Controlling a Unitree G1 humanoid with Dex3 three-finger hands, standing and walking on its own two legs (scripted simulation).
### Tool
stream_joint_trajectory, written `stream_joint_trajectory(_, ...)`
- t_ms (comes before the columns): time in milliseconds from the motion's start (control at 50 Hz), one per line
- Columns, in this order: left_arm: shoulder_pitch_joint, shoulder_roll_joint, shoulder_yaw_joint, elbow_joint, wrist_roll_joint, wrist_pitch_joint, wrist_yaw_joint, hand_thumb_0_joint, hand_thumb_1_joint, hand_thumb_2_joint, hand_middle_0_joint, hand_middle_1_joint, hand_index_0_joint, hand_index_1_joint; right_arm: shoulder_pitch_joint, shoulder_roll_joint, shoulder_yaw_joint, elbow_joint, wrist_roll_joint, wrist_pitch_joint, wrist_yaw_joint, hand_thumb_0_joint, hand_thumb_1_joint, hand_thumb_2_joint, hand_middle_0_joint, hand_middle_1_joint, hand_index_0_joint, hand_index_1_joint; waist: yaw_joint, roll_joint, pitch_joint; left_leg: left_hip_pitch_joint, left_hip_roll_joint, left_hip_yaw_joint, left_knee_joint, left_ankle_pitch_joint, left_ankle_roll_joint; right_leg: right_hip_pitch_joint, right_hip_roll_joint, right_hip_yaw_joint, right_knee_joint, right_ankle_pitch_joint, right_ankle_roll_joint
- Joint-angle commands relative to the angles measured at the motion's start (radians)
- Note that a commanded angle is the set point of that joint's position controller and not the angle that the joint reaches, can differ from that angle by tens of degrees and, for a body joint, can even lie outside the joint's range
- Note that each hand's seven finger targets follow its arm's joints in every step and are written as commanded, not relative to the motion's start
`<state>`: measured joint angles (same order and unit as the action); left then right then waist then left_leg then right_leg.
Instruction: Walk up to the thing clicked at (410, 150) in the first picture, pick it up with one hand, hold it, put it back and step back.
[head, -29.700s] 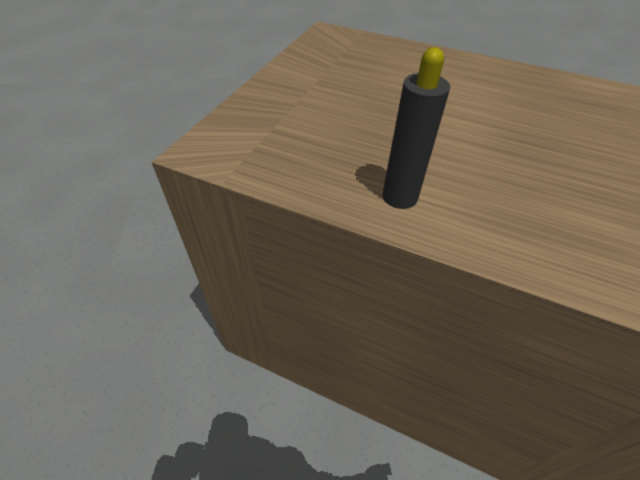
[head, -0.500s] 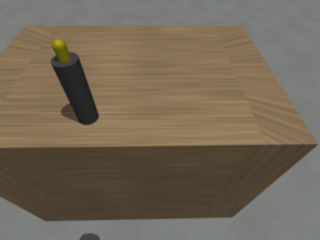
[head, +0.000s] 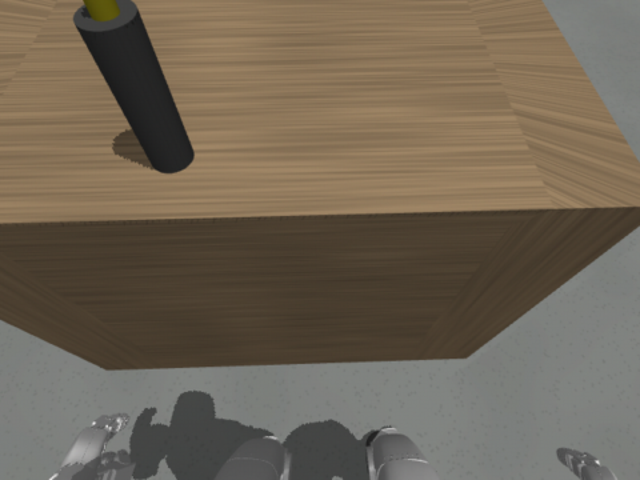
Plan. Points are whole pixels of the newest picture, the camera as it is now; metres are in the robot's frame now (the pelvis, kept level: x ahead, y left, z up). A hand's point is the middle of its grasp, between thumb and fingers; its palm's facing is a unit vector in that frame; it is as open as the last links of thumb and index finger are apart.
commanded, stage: step back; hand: left
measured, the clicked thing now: (137, 82) +0.51 +0.23 +0.17
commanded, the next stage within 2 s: none
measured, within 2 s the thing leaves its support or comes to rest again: neither
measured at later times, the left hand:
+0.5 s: hand out of the picture +0.04 +0.25 -0.14, palm faces -0.12 -0.91 -0.39, open 7.4 cm
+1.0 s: hand out of the picture -0.14 +0.28 -0.15, palm faces +0.00 -0.94 -0.34, open 7.4 cm
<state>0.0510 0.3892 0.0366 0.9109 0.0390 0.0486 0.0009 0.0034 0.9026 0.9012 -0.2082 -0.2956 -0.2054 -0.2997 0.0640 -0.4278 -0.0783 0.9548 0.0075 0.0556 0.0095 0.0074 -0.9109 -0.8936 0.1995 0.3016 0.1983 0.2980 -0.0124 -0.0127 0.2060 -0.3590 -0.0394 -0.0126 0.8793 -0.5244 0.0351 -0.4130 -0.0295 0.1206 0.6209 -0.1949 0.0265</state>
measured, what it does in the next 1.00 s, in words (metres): walks backwards: left foot, then right foot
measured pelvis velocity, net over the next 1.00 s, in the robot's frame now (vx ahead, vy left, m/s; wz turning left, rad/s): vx -0.24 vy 0.01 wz -0.02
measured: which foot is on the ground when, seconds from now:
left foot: up 0.00-0.04, down 0.06-0.44, up 0.46-0.76, down 0.78-1.00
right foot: down 0.00-0.06, up 0.08-0.40, down 0.42-0.80, up 0.82-1.00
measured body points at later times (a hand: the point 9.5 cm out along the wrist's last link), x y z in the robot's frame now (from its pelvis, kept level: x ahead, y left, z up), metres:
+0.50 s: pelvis -0.10 -0.01 +0.00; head -0.03 -0.02 +0.44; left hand +0.05 +0.29 -0.11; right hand -0.03 -0.33 -0.13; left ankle -0.07 +0.13 -0.70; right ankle -0.08 -0.12 -0.72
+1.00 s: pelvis -0.24 +0.01 +0.01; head -0.18 +0.05 +0.46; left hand -0.14 +0.33 -0.12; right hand -0.15 -0.31 -0.08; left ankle -0.18 +0.12 -0.72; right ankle -0.27 -0.16 -0.62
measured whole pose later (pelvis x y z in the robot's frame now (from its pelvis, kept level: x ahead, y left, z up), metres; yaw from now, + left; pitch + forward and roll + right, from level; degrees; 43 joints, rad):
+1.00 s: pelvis -0.24 +0.01 +0.01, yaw -1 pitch -2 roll -2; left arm 0.17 0.41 0.10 0.82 0.02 0.09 0.00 0.00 0.90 0.90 -0.21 -0.30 -0.20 -0.30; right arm 0.18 -0.35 -0.04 0.86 -0.04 0.02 -0.01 0.01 -0.90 -0.89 0.21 0.30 0.20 0.30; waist 0.02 -0.06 0.16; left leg -0.30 0.02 -0.02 0.55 -0.21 0.02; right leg -0.47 0.14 0.20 1.25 -0.44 0.02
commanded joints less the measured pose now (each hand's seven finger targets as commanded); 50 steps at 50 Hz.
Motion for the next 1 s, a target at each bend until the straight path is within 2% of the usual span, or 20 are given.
stream_joint_trajectory(0, -0.114, 0.249, 0.058, -0.145, 0.000, -0.013, 0.028, 0.000, 0.900, 0.900, -0.200, -0.300, -0.200, -0.300, 0.234, -0.161, -0.042, -0.024, -0.010, -0.026, -0.011, 0.000, -0.900, -0.900, 0.200, 0.300, 0.200, 0.300, -0.075, -0.173, -0.324, 0.191, 0.044, -0.038, -0.270, 0.180, 0.010, 0.034, -0.132, 0.134, -0.003, 0.243, -0.177)
stream_joint_trajectory(40, -0.075, 0.164, 0.042, -0.167, -0.018, -0.008, 0.030, 0.000, 0.900, 0.900, -0.200, -0.300, -0.200, -0.300, 0.195, -0.271, -0.066, -0.042, -0.045, -0.039, -0.021, 0.000, -0.900, -0.900, 0.200, 0.300, 0.200, 0.300, -0.053, 0.205, -0.261, 0.256, 0.272, -0.384, -0.506, 0.635, 0.060, -0.142, 0.135, 0.029, 0.288, -0.152, -0.067)
stream_joint_trajectory(60, -0.027, 0.166, 0.049, -0.150, -0.015, -0.002, 0.037, 0.000, 0.900, 0.900, -0.200, -0.300, -0.200, -0.300, 0.146, -0.282, -0.070, -0.063, -0.054, -0.044, -0.026, 0.000, -0.900, -0.900, 0.200, 0.300, 0.200, 0.300, -0.007, 0.147, -0.250, 0.267, 0.352, -0.411, -0.470, 0.775, 0.118, -0.194, 0.163, 0.068, 0.382, -0.367, -0.060)
stream_joint_trajectory(100, 0.014, 0.172, 0.054, -0.138, -0.005, -0.002, 0.043, 0.000, 0.900, 0.900, -0.200, -0.300, -0.200, -0.300, 0.106, -0.319, -0.071, -0.092, -0.040, -0.047, -0.032, 0.000, -0.900, -0.900, 0.200, 0.300, 0.200, 0.300, -0.018, 0.200, -0.255, 0.185, 0.435, -0.450, -0.471, 0.863, 0.219, -0.154, 0.167, 0.096, 0.530, -0.412, -0.046)
stream_joint_trajectory(120, -0.015, 0.199, 0.069, -0.132, 0.000, -0.001, 0.044, 0.000, 0.900, 0.900, -0.200, -0.300, -0.200, -0.300, 0.065, -0.304, -0.070, -0.107, -0.041, -0.052, -0.037, 0.000, -0.900, -0.900, 0.200, 0.300, 0.200, 0.300, -0.015, 0.199, -0.215, 0.129, 0.430, -0.438, -0.483, 0.805, 0.246, -0.128, 0.153, 0.118, 0.597, -0.390, -0.039)
stream_joint_trajectory(180, 0.054, 0.200, 0.082, -0.120, -0.027, 0.000, 0.026, 0.000, 0.900, 0.900, -0.200, -0.300, -0.200, -0.300, 0.008, -0.218, -0.040, -0.139, -0.044, -0.059, -0.049, 0.000, -0.900, -0.900, 0.200, 0.300, 0.200, 0.300, 0.043, 0.183, -0.191, 0.229, 0.274, -0.217, -0.379, 0.889, 0.174, -0.164, 0.153, 0.098, 0.609, -0.282, -0.033)
stream_joint_trajectory(300, -0.005, 0.167, 0.086, -0.180, -0.013, -0.020, 0.014, 0.000, 0.900, 0.900, -0.200, -0.300, -0.200, -0.300, 0.156, -0.215, -0.048, -0.129, -0.025, -0.052, -0.056, 0.000, -0.900, -0.900, 0.200, 0.300, 0.200, 0.300, -0.038, 0.147, -0.240, 0.398, 0.280, -0.211, -0.324, 0.858, 0.172, -0.083, 0.086, -0.008, 0.187, -0.278, -0.012)
stream_joint_trajectory(380, 0.153, 0.143, 0.091, -0.115, -0.009, -0.034, 0.014, 0.000, 0.900, 0.900, -0.200, -0.300, -0.200, -0.300, 0.089, -0.207, -0.039, -0.150, -0.012, -0.035, -0.044, 0.000, -0.900, -0.900, 0.200, 0.300, 0.200, 0.300, 0.029, 0.147, -0.324, 0.252, 0.207, -0.110, -0.194, 0.706, 0.098, 0.237, 0.070, -0.096, -0.258, 0.064, -0.049)
stream_joint_trajectory(400, 0.148, 0.205, 0.106, -0.120, -0.001, -0.042, 0.016, 0.000, 0.900, 0.900, -0.200, -0.300, -0.200, -0.300, 0.097, -0.162, -0.021, -0.157, -0.002, -0.036, -0.042, 0.000, -0.900, -0.900, 0.200, 0.300, 0.200, 0.300, 0.026, 0.052, -0.350, 0.118, 0.152, -0.108, -0.142, 0.548, 0.052, 0.363, -0.007, 0.041, -0.217, 0.255, -0.074)
stream_joint_trajectory(420, 0.133, 0.268, 0.121, -0.132, 0.003, -0.044, 0.016, 0.000, 0.900, 0.900, -0.200, -0.300, -0.200, -0.300, 0.102, -0.130, -0.006, -0.176, 0.005, -0.038, -0.040, 0.000, -0.900, -0.900, 0.200, 0.300, 0.200, 0.300, 0.029, -0.142, -0.342, -0.079, 0.023, -0.089, -0.017, 0.214, 0.002, 0.425, -0.161, 0.267, -0.189, 0.416, -0.149)
stream_joint_trajectory(440, 0.076, 0.312, 0.121, -0.159, -0.004, -0.035, 0.014, 0.000, 0.900, 0.900, -0.200, -0.300, -0.200, -0.300, 0.076, -0.138, -0.014, -0.175, 0.000, -0.028, -0.058, 0.000, -0.900, -0.900, 0.200, 0.300, 0.200, 0.300, 0.060, -0.256, -0.285, -0.087, -0.040, -0.061, 0.188, -0.151, -0.019, 0.251, -0.332, 0.406, -0.231, 0.474, -0.337)
stream_joint_trajectory(460, 0.058, 0.302, 0.124, -0.175, -0.004, -0.036, 0.013, 0.000, 0.900, 0.900, -0.200, -0.300, -0.200, -0.300, 0.103, -0.177, -0.030, -0.154, -0.008, -0.022, -0.061, 0.000, -0.900, -0.900, 0.200, 0.300, 0.200, 0.300, 0.046, -0.224, -0.228, -0.037, -0.004, -0.113, 0.294, -0.169, -0.034, 0.135, -0.345, 0.427, -0.238, 0.430, -0.360)
stream_joint_trajectory(520, -0.018, 0.195, 0.098, -0.202, -0.020, -0.026, 0.018, 0.000, 0.900, 0.900, -0.200, -0.300, -0.200, -0.300, 0.172, -0.166, -0.016, -0.118, 0.003, -0.025, -0.053, 0.000, -0.900, -0.900, 0.200, 0.300, 0.200, 0.300, -0.011, -0.123, -0.217, -0.092, -0.063, -0.137, 0.311, -0.041, -0.031, 0.208, -0.169, 0.133, -0.172, 0.478, -0.242)
stream_joint_trajectory(660, 0.059, 0.196, 0.100, -0.227, -0.001, -0.013, 0.025, 0.000, 0.900, 0.900, -0.200, -0.300, -0.200, -0.300, 0.186, -0.146, -0.005, -0.142, -0.014, -0.047, -0.056, 0.000, -0.900, -0.900, 0.200, 0.300, 0.200, 0.300, 0.042, -0.188, -0.287, -0.085, 0.006, -0.053, -0.052, -0.008, -0.055, 0.376, -0.195, 0.139, -0.114, 0.434, -0.259)
stream_joint_trajectory(740, 0.031, 0.203, 0.084, -0.237, -0.018, 0.009, 0.013, 0.000, 0.900, 0.900, -0.200, -0.300, -0.200, -0.300, 0.252, -0.146, -0.027, -0.113, -0.032, -0.062, -0.044, 0.000, -0.900, -0.900, 0.200, 0.300, 0.200, 0.300, -0.003, -0.143, -0.290, 0.158, 0.013, 0.001, -0.470, 0.332, -0.017, 0.221, -0.132, 0.084, 0.004, 0.224, -0.163)
stream_joint_trajectory(780, 0.059, 0.135, 0.071, -0.245, -0.023, 0.012, 0.012, 0.000, 0.900, 0.900, -0.200, -0.300, -0.200, -0.300, 0.172, -0.301, -0.062, -0.145, -0.060, -0.063, -0.037, 0.000, -0.900, -0.900, 0.200, 0.300, 0.200, 0.300, 0.015, 0.251, -0.247, 0.260, 0.357, -0.493, -0.580, 0.482, 0.116, -0.154, 0.125, -0.066, 0.299, -0.352, -0.050)
stream_joint_trajectory(800, -0.004, 0.192, 0.100, -0.240, -0.005, 0.013, 0.032, 0.000, 0.900, 0.900, -0.200, -0.300, -0.200, -0.300, 0.149, -0.358, -0.073, -0.164, -0.056, -0.059, -0.032, 0.000, -0.900, -0.900, 0.200, 0.300, 0.200, 0.300, -0.038, 0.225, -0.214, 0.029, 0.470, -0.565, -0.597, 0.439, 0.238, -0.063, 0.134, 0.038, 0.486, -0.482, -0.027)
stream_joint_trajectory(820, -0.005, 0.213, 0.105, -0.223, -0.001, 0.016, 0.033, 0.000, 0.900, 0.900, -0.200, -0.300, -0.200, -0.300, 0.090, -0.339, -0.073, -0.175, -0.051, -0.065, -0.040, 0.000, -0.900, -0.900, 0.200, 0.300, 0.200, 0.300, -0.023, 0.214, -0.164, -0.075, 0.498, -0.595, -0.630, 0.377, 0.280, -0.025, 0.120, 0.088, 0.629, -0.432, -0.030)
stream_joint_trajectory(880, 0.125, 0.190, 0.109, -0.162, -0.029, 0.017, 0.016, 0.000, 0.900, 0.900, -0.200, -0.300, -0.200, -0.300, -0.010, -0.203, -0.036, -0.193, -0.055, -0.071, -0.044, 0.000, -0.900, -0.900, 0.200, 0.300, 0.200, 0.300, 0.078, 0.104, -0.160, 0.061, 0.261, -0.222, -0.526, 0.552, 0.144, -0.103, 0.165, 0.124, 0.709, -0.257, -0.037)
stream_joint_trajectory(980, 0.141, 0.172, 0.106, -0.164, -0.010, 0.005, 0.013, 0.000, 0.900, 0.900, -0.200, -0.300, -0.200, -0.300, 0.114, -0.175, -0.041, -0.177, -0.033, -0.065, -0.044, 0.000, -0.900, -0.900, 0.200, 0.300, 0.200, 0.300, 0.006, 0.147, -0.229, 0.324, 0.258, -0.211, -0.470, 0.573, 0.170, -0.148, 0.145, 0.081, 0.546, -0.254, 0.027)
